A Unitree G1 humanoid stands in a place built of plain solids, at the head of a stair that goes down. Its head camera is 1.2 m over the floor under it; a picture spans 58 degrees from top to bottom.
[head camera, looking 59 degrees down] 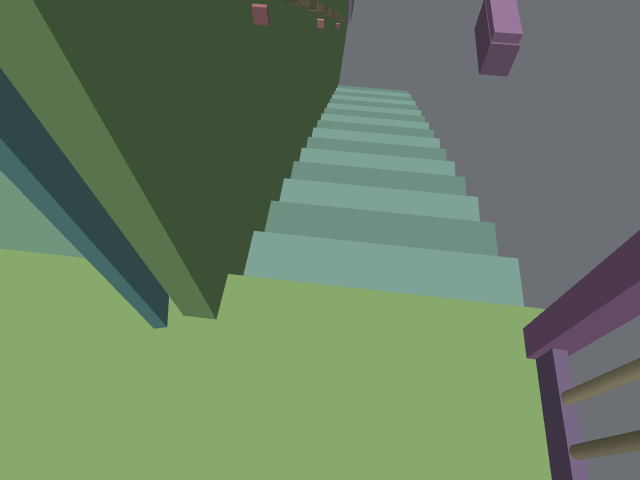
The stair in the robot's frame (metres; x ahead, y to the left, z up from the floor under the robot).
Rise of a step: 0.18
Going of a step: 0.27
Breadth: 0.98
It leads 7 degrees to the right of straight ahead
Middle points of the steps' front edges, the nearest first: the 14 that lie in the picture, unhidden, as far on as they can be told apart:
0.54 -0.20 0.00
0.81 -0.23 -0.17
1.08 -0.27 -0.35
1.35 -0.30 -0.53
1.62 -0.33 -0.70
1.88 -0.37 -0.88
2.15 -0.40 -1.05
2.42 -0.43 -1.23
2.69 -0.46 -1.41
2.96 -0.50 -1.58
3.23 -0.53 -1.76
3.50 -0.56 -1.93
3.77 -0.60 -2.11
4.04 -0.63 -2.29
